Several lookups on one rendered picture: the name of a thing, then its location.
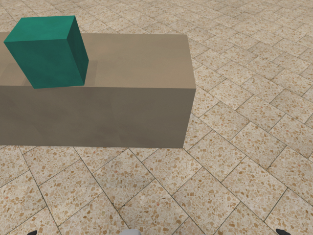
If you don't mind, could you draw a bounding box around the pedestal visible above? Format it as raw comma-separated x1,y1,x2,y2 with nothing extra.
0,32,196,148

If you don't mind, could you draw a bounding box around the carton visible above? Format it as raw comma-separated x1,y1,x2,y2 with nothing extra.
4,15,89,89

